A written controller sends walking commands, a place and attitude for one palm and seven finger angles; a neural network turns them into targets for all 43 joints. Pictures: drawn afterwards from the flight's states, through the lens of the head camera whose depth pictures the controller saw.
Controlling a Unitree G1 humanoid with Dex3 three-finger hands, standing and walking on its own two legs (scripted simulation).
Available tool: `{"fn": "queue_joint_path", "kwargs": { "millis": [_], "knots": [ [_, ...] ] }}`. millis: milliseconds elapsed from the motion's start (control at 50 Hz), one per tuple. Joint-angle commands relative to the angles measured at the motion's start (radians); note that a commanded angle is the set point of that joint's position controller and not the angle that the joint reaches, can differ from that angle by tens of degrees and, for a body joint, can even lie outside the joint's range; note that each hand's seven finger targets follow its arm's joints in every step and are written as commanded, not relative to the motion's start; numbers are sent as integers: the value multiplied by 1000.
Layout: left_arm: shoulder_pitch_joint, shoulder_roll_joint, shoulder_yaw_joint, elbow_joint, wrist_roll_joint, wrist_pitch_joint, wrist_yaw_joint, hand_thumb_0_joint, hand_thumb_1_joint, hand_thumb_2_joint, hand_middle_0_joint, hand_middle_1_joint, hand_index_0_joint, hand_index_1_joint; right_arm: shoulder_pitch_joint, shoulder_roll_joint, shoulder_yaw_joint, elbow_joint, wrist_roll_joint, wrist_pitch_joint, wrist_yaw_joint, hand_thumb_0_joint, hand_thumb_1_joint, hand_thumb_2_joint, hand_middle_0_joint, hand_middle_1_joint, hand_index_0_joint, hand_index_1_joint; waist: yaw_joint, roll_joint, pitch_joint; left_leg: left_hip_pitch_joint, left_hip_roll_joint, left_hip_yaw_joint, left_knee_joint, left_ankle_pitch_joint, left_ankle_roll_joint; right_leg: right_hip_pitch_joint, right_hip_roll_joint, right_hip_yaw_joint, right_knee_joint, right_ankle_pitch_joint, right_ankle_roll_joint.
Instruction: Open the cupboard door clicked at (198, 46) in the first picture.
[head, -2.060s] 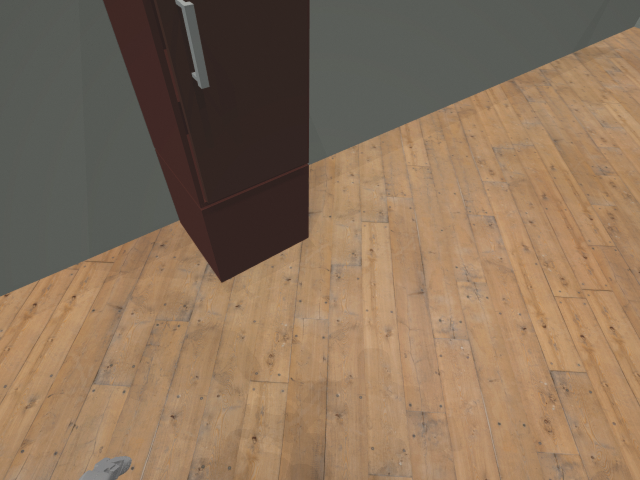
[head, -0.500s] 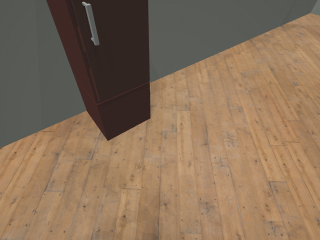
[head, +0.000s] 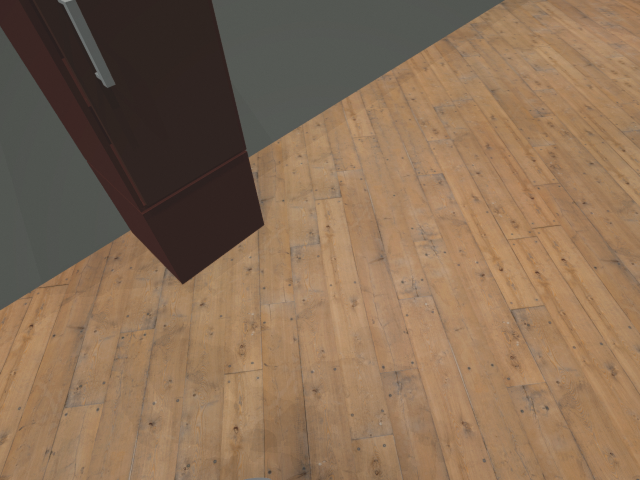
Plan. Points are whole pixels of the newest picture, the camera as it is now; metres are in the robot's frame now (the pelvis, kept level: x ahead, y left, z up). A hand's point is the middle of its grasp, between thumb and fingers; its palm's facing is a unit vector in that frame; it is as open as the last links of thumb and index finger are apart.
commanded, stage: walk to a spot facing it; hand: left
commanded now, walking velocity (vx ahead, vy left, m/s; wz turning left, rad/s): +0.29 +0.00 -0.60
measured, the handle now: (86, 43) +0.86 +0.57 +0.14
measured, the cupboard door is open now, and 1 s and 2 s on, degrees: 0 0 0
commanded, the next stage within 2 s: none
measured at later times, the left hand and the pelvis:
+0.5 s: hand out of the picture +0.11 +0.22 -0.14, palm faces -0.12 -0.97 -0.20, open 7.4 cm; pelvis +0.12 +0.03 +0.02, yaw -14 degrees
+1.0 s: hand (278, 273) +0.50 +0.14 -0.15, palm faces -0.56 -0.81 -0.14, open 7.4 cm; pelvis +0.31 +0.05 +0.02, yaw -34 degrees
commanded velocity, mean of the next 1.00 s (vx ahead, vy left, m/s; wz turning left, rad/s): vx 0.31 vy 0.00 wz -0.59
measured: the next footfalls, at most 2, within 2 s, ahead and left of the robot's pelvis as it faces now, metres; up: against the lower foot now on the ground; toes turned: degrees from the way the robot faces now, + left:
left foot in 0.56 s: +0.26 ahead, +0.13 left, +0.00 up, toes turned -15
right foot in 1.16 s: +0.42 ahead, -0.11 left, +0.00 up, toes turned -48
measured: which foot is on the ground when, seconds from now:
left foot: up 0.00-0.54, down 0.56-1.00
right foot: down 0.00-0.56, up 0.58-1.00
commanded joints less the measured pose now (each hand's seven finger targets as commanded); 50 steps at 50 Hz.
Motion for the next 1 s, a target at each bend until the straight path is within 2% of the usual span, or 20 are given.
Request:
{"fn": "queue_joint_path", "kwargs": {
  "millis": [0, 40, 80, 140, 300, 380, 440, 480, 500, 520, 540, 560, 580, 600, 620, 640, 700, 820, 920, 980],
  "knots": [
    [69, 229, 69, -65, -13, -37, 29, 0, 900, 900, -200, -300, -200, -300, -118, -146, -37, -148, -2, -42, 14, 0, -900, -900, 200, 300, 200, 300, 24, -207, 45, -329, 1, -123, 314, 77, 13, 68, -303, 628, -588, -313, -105],
    [54, 186, 59, -70, -15, -60, 26, 0, 900, 900, -200, -300, -200, -300, -71, -129, -42, -124, -9, -49, 20, 0, -900, -900, 200, 300, 200, 300, -6, -106, 6, -294, 12, -119, 294, 179, 0, 94, -257, 515, -550, -181, -105],
    [97, 174, 61, -53, -15, -75, 22, 0, 900, 900, -200, -300, -200, -300, -42, -105, -40, -112, -10, -54, 21, 0, -900, -900, 200, 300, 200, 300, -10, -83, -49, -298, 4, -108, 268, 225, -11, 164, -224, 456, -523, -68, -109],
    [151, 161, 63, -31, -15, -84, 19, 0, 900, 900, -200, -300, -200, -300, -41, -82, -41, -116, -11, -60, 22, 0, -900, -900, 200, 300, 200, 300, 1, -112, -64, -336, 0, -100, 235, 257, -23, 227, -198, 417, -508, 5, -108],
    [235, 130, 62, 0, -6, -93, 22, 0, 900, 900, -200, -300, -200, -300, -135, -66, -34, -175, -9, -80, 19, 0, -900, -900, 200, 300, 200, 300, 37, -150, -38, -405, -3, -98, 96, 242, -36, 312, -204, 483, -495, 109, -145],
    [233, 142, 64, 2, -2, -91, 30, 0, 900, 900, -200, -300, -200, -300, -173, -55, -32, -203, -1, -89, 21, 0, -900, -900, 200, 300, 200, 300, 46, -169, -20, -338, -29, -94, -21, 206, -24, 286, -210, 509, -471, 188, -153],
    [184, 163, 72, -12, 1, -86, 34, 0, 900, 900, -200, -300, -200, -300, -152, -50, -33, -213, 8, -101, 20, 0, -900, -900, 200, 300, 200, 300, 30, -196, -22, -196, -53, -86, -156, 159, -8, 229, -202, 499, -411, 275, -140],
    [122, 167, 77, -31, -4, -85, 34, 0, 900, 900, -200, -300, -200, -300, -48, -63, -36, -184, 11, -112, 12, 0, -900, -900, 200, 300, 200, 300, -29, -183, -47, 33, -75, -79, -313, 225, 2, 116, -152, 461, -322, 312, -102],
    [88, 161, 80, -40, -10, -85, 31, 0, 900, 900, -200, -300, -200, -300, 85, -93, -41, -144, 12, -118, -1, 0, -900, -900, 200, 300, 200, 300, -90, -132, -98, 247, -71, -81, -410, 269, 15, 21, -86, 405, -197, 340, -69],
    [97, 116, 78, -47, -19, -84, 22, 0, 900, 900, -200, -300, -200, -300, 237, -183, -62, -99, 6, -124, -14, 0, -900, -900, 200, 300, 200, 300, -140, 64, -210, 508, 90, -226, -450, 201, 42, -127, 7, 304, 32, 197, -31],
    [129, 60, 68, -62, -25, -87, 9, 0, 900, 900, -200, -300, -200, -300, 330, -265, -77, -82, -6, -126, -14, 0, -900, -900, 200, 300, 200, 300, -142, 314, -243, 593, 380, -576, -556, 121, 122, -346, 88, 137, 341, -219, 31],
    [107, 87, 75, -67, -15, -85, 10, 0, 900, 900, -200, -300, -200, -300, 289, -241, -64, -100, -4, -112, -14, 0, -900, -900, 200, 300, 200, 300, -125, 209, -167, 448, 426, -653, -628, 6, 168, -357, 23, 145, 461, -203, 33],
    [77, 101, 81, -63, -6, -80, 4, 0, 900, 900, -200, -300, -200, -300, 208, -173, -51, -119, -6, -112, -11, 0, -900, -900, 200, 300, 200, 300, -89, 100, -66, 323, 368, -554, -658, -30, 165, -363, -26, 128, 516, -128, 37],
    [58, 87, 83, -53, 1, -74, -7, 0, 900, 900, -200, -300, -200, -300, 160, -125, -37, -123, -4, -120, -13, 0, -900, -900, 200, 300, 200, 300, -65, 129, -15, 232, 322, -466, -667, 21, 142, -367, -61, 110, 558, -50, 43],
    [52, 89, 82, -45, 5, -67, -19, 0, 900, 900, -200, -300, -200, -300, 130, -81, -20, -123, -1, -129, -13, 0, -900, -900, 200, 300, 200, 300, -41, 94, 24, 174, 282, -365, -667, 115, 115, -345, -90, 92, 560, 8, 46],
    [61, 67, 81, -43, 9, -53, -24, 0, 900, 900, -200, -300, -200, -300, 133, -60, -14, -112, -3, -135, -15, 0, -900, -900, 200, 300, 200, 300, -22, 125, 58, 130, 242, -259, -664, 239, 63, -319, -94, 83, 554, 58, 53],
    [85, 28, 72, -35, 5, -24, -25, 0, 900, 900, -200, -300, -200, -300, 186, -37, -8, -77, 3, -149, -24, 0, -900, -900, 200, 300, 200, 300, 2, 126, 27, 157, 178, -55, -618, 553, 3, -321, -80, 56, 580, 158, 63],
    [-21, 9, 69, -60, 7, -3, -25, 0, 900, 900, -200, -300, -200, -300, 297, -19, -1, -19, 5, -156, -36, 0, -900, -900, 200, 300, 200, 300, -12, 86, 23, 285, 173, 30, -605, 754, -40, -465, -71, 23, 576, 248, 70],
    [-198, -5, 49, -105, 2, -8, -34, 0, 900, 900, -200, -300, -200, -300, 396, -15, 5, 32, -4, -149, -41, 0, -900, -900, 200, 300, 200, 300, -63, 68, 79, 400, 190, 81, -602, 890, 10, -489, -66, -72, 339, 229, 54],
    [-246, -14, 39, -116, -1, -17, -35, 0, 900, 900, -200, -300, -200, -300, 419, -33, 3, 48, -7, -138, -41, 0, -900, -900, 200, 300, 200, 300, -67, 69, 71, 453, 185, 168, -541, 1114, 30, -387, -31, -158, 130, 167, 20]
  ]
}}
